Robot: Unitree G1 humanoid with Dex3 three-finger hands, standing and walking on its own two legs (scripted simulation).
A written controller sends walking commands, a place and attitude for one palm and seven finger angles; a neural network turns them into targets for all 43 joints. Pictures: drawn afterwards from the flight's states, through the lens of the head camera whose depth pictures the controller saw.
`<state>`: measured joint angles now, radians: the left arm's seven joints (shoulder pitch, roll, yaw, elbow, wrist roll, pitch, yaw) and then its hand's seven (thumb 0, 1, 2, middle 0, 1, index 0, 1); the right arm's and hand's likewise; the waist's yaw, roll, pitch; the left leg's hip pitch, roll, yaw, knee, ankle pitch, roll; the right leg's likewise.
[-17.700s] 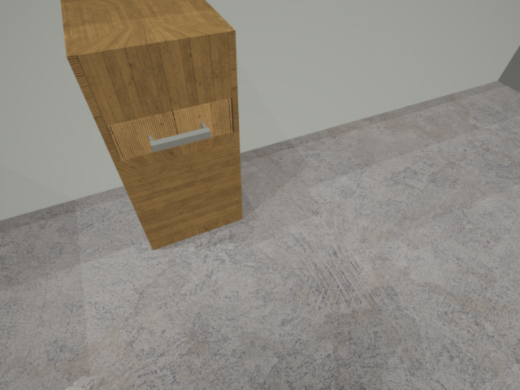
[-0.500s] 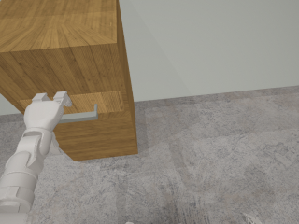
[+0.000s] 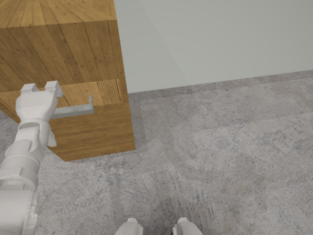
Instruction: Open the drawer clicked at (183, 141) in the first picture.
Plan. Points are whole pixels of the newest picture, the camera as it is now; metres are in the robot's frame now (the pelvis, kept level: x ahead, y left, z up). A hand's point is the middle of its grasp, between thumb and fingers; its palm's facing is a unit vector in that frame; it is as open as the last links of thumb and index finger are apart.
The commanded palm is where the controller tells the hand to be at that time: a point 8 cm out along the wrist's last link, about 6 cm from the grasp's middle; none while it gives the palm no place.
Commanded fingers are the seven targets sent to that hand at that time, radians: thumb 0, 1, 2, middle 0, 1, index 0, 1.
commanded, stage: move the hooked fingers above the handle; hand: left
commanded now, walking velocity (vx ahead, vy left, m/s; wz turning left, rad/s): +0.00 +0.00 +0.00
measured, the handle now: (65, 106) +0.52 +0.32 -0.11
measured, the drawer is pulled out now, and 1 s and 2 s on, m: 0.00 0.00 0.00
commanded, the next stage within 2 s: none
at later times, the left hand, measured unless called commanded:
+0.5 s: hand (55, 112) +0.46 +0.31 -0.05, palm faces -0.06 +0.01 -1.00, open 13.8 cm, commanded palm +0.46 +0.29 +0.01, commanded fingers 0.00 -0.50 0.30 -0.30 -1.20 -0.30 -1.20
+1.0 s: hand (58, 114) +0.46 +0.30 -0.05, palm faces -0.04 -0.03 -1.00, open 13.8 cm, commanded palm +0.46 +0.30 +0.01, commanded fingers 0.00 -0.50 0.30 -0.30 -1.20 -0.30 -1.20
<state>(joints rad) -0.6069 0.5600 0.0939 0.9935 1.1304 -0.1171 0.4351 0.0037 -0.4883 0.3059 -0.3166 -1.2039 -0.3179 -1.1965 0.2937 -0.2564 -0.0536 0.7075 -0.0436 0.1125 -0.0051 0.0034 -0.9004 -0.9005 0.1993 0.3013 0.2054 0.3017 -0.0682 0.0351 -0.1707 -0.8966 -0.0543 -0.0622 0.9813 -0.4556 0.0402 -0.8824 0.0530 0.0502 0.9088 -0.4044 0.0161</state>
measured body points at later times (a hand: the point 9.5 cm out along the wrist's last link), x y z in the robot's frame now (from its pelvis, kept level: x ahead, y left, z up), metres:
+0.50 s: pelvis -0.01 -0.01 -0.04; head +0.14 +0.01 +0.39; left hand +0.46 +0.31 +0.00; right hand +0.00 -0.29 -0.16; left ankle +0.00 +0.09 -0.68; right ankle +0.01 -0.14 -0.68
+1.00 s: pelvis -0.01 -0.01 -0.04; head +0.14 +0.01 +0.38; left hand +0.45 +0.30 +0.00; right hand +0.03 -0.30 -0.16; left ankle +0.00 +0.09 -0.68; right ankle +0.01 -0.14 -0.68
